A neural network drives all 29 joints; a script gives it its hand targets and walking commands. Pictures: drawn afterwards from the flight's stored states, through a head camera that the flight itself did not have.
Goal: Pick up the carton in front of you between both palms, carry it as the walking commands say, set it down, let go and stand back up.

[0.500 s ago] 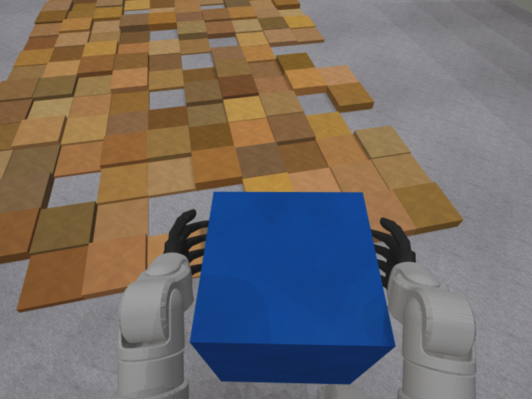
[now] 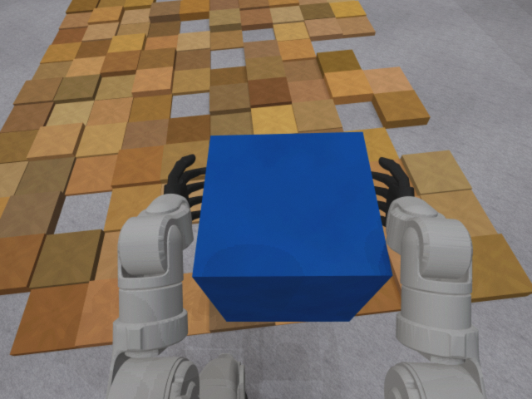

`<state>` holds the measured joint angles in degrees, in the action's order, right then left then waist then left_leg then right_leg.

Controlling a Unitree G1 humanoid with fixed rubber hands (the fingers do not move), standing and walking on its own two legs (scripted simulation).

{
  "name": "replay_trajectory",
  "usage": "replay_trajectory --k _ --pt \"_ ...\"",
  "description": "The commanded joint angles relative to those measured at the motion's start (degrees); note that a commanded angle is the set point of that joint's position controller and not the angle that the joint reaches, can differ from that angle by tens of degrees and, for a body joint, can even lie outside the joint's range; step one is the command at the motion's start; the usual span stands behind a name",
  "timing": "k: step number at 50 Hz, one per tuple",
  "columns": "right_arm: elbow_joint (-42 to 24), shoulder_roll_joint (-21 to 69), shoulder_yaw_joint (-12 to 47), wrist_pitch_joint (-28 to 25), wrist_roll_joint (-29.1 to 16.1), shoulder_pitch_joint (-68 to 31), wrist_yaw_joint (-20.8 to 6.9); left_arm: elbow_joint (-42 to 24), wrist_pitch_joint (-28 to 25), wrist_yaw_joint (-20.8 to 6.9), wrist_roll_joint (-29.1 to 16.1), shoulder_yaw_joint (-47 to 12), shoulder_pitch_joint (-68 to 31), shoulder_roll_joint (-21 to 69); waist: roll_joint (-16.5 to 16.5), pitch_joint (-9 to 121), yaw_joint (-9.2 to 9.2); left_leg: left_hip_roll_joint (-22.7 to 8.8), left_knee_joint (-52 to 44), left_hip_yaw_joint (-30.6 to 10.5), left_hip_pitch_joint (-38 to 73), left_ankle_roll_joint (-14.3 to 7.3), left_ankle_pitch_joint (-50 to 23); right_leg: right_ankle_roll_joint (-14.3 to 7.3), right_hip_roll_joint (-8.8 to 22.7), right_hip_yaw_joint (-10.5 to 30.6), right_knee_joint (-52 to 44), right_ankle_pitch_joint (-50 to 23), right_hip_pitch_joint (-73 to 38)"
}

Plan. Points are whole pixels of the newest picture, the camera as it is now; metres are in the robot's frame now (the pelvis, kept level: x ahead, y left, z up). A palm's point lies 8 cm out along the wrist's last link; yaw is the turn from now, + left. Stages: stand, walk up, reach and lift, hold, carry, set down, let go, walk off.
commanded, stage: carry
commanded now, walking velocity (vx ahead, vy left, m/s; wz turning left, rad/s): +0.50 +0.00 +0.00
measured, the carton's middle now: (286, 237) +0.33 +0.01 +0.03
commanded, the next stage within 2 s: none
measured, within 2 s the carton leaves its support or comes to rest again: neither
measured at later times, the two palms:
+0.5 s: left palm (226, 27) +0.75 +0.14 +0.14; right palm (376, 34) +0.72 -0.16 +0.14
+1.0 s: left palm out of the picture +1.09 +0.17 +0.15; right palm out of the picture +1.08 -0.13 +0.15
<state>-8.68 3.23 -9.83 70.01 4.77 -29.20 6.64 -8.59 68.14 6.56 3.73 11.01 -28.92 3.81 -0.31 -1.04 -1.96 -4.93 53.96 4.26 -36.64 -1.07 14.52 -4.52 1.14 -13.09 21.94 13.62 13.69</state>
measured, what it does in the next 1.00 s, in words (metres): walks ahead: left foot, then right foot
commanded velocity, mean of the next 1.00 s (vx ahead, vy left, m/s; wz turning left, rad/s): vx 0.50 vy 0.00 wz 0.00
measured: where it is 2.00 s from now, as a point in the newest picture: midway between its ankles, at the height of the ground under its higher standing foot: (292, 158)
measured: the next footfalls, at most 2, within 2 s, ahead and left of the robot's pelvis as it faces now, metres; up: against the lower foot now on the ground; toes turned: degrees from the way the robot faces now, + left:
left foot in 0.16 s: +0.27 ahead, +0.11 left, +0.00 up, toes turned +8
right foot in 0.54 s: +0.55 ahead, -0.10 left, +0.01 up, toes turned -8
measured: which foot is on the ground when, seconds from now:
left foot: up 0.00-0.14, down 0.16-0.62, up 0.64-0.86, down 0.88-1.00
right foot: down 0.00-0.20, up 0.22-0.52, down 0.54-0.94, up 0.96-1.00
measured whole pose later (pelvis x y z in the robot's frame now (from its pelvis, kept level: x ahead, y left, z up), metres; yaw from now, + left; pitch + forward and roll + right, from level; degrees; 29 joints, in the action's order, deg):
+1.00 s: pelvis +0.69 +0.02 +0.01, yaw +0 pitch +6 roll +2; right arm -3.3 4.3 -14.4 73.5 8.0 -46.0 7.9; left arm -1.9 72.6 7.3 1.1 17.8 -46.6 -1.2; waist 1.6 -3.9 0.5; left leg 1.8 38.8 6.0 -29.2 -0.3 15.6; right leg -1.3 0.8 0.3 70.4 25.9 24.1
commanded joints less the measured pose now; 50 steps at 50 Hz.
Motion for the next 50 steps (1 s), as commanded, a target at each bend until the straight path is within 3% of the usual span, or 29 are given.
replay_trajectory --k 1,6,8,9,10,11,12,14,15,17,20,24,26,27,28,29,30,31,32,34,36,38,41,43,45,46,47,48,50 --pt "-3.0 51.66 40.65 -2.02 -24.26 -41.87 -10.68 -2.23 0.21 -14.0 -26.53 -42.58 -40.76 51.55 6.64 22.58 -0.52 0.76 -9.72 2.14 -2.18 0.01 -5.13 -6.01 12.89 10.27 -4.79 -21.63 -20.16" --pt "-1.41 48.53 37.14 0.53 -26.03 -51.31 -9.85 0.31 2.52 -12.29 -26.48 -38.39 -48.72 47.84 9.11 21.86 -0.85 4.2 -20.27 5.28 4.71 -3.24 -9.9 -4.4 11.18 6.77 1.79 -30.79 -21.08" --pt "0.52 47.08 34.36 2.2 -25.92 -52.65 -9.77 1.95 4.22 -11.74 -26.35 -36.6 -51.35 47.15 7.17 25.71 2.84 7.72 -26.88 9.13 19.07 -4.27 -11.5 -1.54 9.02 2.23 14.82 -38.75 -18.21" --pt "1.91 46.22 32.93 2.89 -25.68 -54.01 -9.85 2.47 5.1 -11.54 -26.19 -35.83 -53.55 47.5 1.16 30.23 4.91 4.71 -25.82 6.28 35.64 -5.45 -13.83 0.89 7.17 2.12 26.65 -32.83 -8.01" --pt "3.35 46.32 31.7 3.71 -25.91 -53.88 -9.98 3.06 6.12 -11.47 -26.38 -35.02 -55.46 47.42 -6.94 34.57 6.8 -7.48 -24.1 -10.62 49.97 -7.78 -21.78 2.41 4.42 4.01 39.35 -15.16 5.65" --pt "4.52 44.96 30.26 4.13 -25.43 -54.65 -10.1 4.92 6.99 -11.26 -26.12 -33.78 -55.4 48.28 -20.2 37.45 7.56 -17.97 -28.03 -31.62 63.01 -16.37 -29.59 4.26 -4.83 7.85 54.77 15.59 26.55" --pt "3.97 46.88 30.02 4.75 -26.25 -55.53 -10.36 5.08 7.45 -10.98 -25.44 -32.59 -57.26 48.42 -17.11 37.1 8.36 -18.08 -27.63 -30.64 63.94 -18.18 -33.09 2.98 -2.52 12.76 62.13 16.76 33.17" --pt "1.22 51.38 29.98 5.35 -27.87 -61.1 -11.06 5.03 8.16 -10.48 -24.22 -30.83 -59.99 50.79 -5.79 31.68 8.4 -15.11 -26.35 -23.38 58.79 -14.72 -32.25 1.71 1.08 14.59 61.55 13.22 38.53" --pt "0.05 53.35 30.36 5.49 -28.63 -63.37 -11.31 5.88 8.34 -10.27 -23.26 -29.68 -59.36 51.85 -3.87 31.17 7.35 -14.31 -27.37 -21.16 56.93 -12.93 -28.75 1.42 1.95 14.66 58.47 11.11 38.79" --pt "-1.82 55.98 30.84 5.44 -29.75 -66.45 -11.61 6.52 8.25 -9.73 -21.42 -28.88 -57.97 52.84 -4.73 30.59 6.48 -13.0 -28.38 -16.89 54.69 -10.55 -27.72 1.46 2.3 13.17 53.08 8.8 37.6" --pt "-3.26 56.46 31.51 5.17 -29.94 -67.14 -11.89 6.74 7.55 -8.98 -18.42 -28.73 -56.21 52.85 -6.63 28.21 6.7 -9.91 -28.79 -10.23 52.31 -10.16 -33.9 1.93 1.08 9.23 42.01 5.79 37.47" --pt "-0.57 55.41 32.46 4.94 -28.65 -63.72 -12.51 7.21 6.95 -8.75 -16.74 -29.66 -54.16 51.72 -8.61 24.65 6.07 -3.68 -29.63 0.74 43.89 -7.07 -40.38 2.08 -2.65 2.39 15.5 -9.11 20.83" --pt "1.75 54.96 32.67 4.73 -28.04 -61.74 -12.78 8.23 6.91 -9.45 -17.18 -30.69 -52.88 51.81 -10.25 26.55 3.23 -4.51 -22.62 2.48 41.58 -5.25 -50.35 0.67 -5.82 0.02 10.38 -14.68 8.04" --pt "3.03 55.02 32.85 4.66 -27.47 -60.91 -12.94 9.06 6.75 -9.96 -17.78 -31.1 -51.92 52.0 -9.43 30.18 -0.36 -4.01 -12.98 4.77 40.03 -3.24 -51.5 -0.06 -5.69 0.18 6.94 -18.66 -2.68" --pt "3.13 55.45 32.83 4.64 -27.07 -61.55 -13.06 8.52 6.22 -10.44 -18.55 -31.68 -54.33 52.06 -0.56 34.66 -2.0 -1.52 0.24 4.0 31.85 -1.73 -40.9 -1.97 -1.67 3.19 6.37 -20.92 -16.62" --pt "3.09 55.99 33.46 4.7 -27.0 -62.82 -13.15 8.63 6.0 -10.95 -20.21 -31.99 -54.65 53.24 9.19 37.87 -2.61 0.75 12.17 0.26 15.79 -0.4 -10.9 -5.7 12.13 20.18 11.13 -37.19 -32.86" --pt "5.49 55.94 32.47 4.79 -26.27 -60.35 -13.04 10.4 6.2 -11.42 -20.9 -31.95 -52.51 53.31 17.1 40.19 -3.59 9.05 28.96 -2.3 -2.42 1.19 16.78 -14.0 22.03 38.87 8.96 -51.47 -43.95" --pt "5.45 55.48 31.8 4.57 -25.04 -60.46 -12.7 8.76 6.06 -11.81 -22.13 -32.4 -54.49 54.73 14.28 39.79 -5.41 7.55 33.75 -7.48 -8.95 0.07 16.82 -14.83 20.43 36.82 10.87 -55.16 -45.11" --pt "3.55 56.17 31.8 4.48 -25.39 -62.34 -12.33 6.08 5.66 -12.07 -23.88 -32.99 -56.88 55.17 13.97 38.72 -6.23 5.96 37.06 -8.14 -14.55 -0.9 14.86 -15.5 20.44 36.66 9.35 -45.37 -43.89" --pt "1.11 55.76 30.73 4.24 -23.22 -63.1 -11.11 -0.33 5.32 -12.35 -27.13 -35.06 -63.3 58.18 7.06 34.24 -5.23 4.62 36.33 -7.05 -19.15 -1.46 14.02 -11.88 17.08 33.8 7.71 -34.4 -39.73" --pt "-1.14 53.3 30.19 3.57 -20.59 -60.69 -9.62 -4.6 5.05 -12.39 -29.37 -36.59 -64.68 59.04 5.67 34.22 -5.39 4.06 31.1 -5.18 -21.03 -2.22 14.64 -9.27 16.16 30.74 8.29 -34.61 -40.24" --pt "-1.84 50.3 29.66 2.96 -18.29 -57.05 -8.35 -7.09 5.05 -12.45 -30.29 -37.21 -64.08 58.02 3.73 34.12 -4.73 3.12 16.1 -4.6 -17.07 -2.1 15.43 -8.11 16.48 27.72 7.02 -34.35 -37.15" --pt "-1.71 47.04 29.41 2.73 -15.2 -53.58 -7.04 -7.08 5.66 -12.94 -30.88 -37.44 -62.09 55.36 10.27 31.59 -3.98 6.53 -6.69 1.41 -1.58 -1.23 1.39 -5.25 11.0 15.55 6.83 -43.29 -24.8" --pt "1.02 45.79 29.6 3.01 -14.0 -51.2 -6.93 -2.01 5.94 -13.72 -30.03 -37.57 -57.46 54.21 12.34 31.15 -3.53 9.0 -21.86 5.12 7.09 -0.45 -12.71 -2.43 6.08 9.48 9.28 -41.58 -24.11" --pt "2.77 45.44 29.69 3.52 -14.46 -51.48 -7.6 2.01 6.04 -14.29 -29.26 -37.2 -56.27 52.86 9.26 32.99 3.15 10.32 -27.13 9.96 29.64 -1.89 -19.71 -0.67 7.02 6.6 19.39 -45.67 -12.19" --pt "4.51 45.1 28.95 3.05 -14.24 -51.56 -7.98 2.69 6.5 -14.58 -29.39 -36.46 -59.42 53.65 -0.71 40.91 6.23 0.58 -21.01 -6.47 51.41 -10.13 -23.15 2.33 4.48 9.73 33.83 -35.62 5.26" --pt "6.47 46.04 29.33 2.73 -15.15 -49.56 -8.42 3.6 6.88 -15.0 -29.47 -36.33 -59.1 55.15 -17.42 45.63 9.37 -12.3 -24.95 -28.19 62.13 -17.27 -37.34 4.39 -4.36 9.79 52.3 5.38 19.62" --pt "4.97 48.06 30.23 2.69 -17.04 -50.02 -9.03 4.17 6.74 -15.07 -28.73 -37.1 -59.81 55.69 -16.76 43.36 9.09 -14.86 -24.33 -30.44 64.11 -18.12 -39.99 3.58 -4.16 14.1 60.92 17.01 28.92" --pt "-0.29 52.51 33.22 2.65 -22.04 -58.97 -10.39 3.08 6.17 -14.3 -26.39 -35.05 -61.4 55.39 -4.99 34.42 9.52 -12.71 -23.16 -27.1 60.39 -14.7 -40.93 2.36 -1.31 15.5 61.5 15.61 37.71"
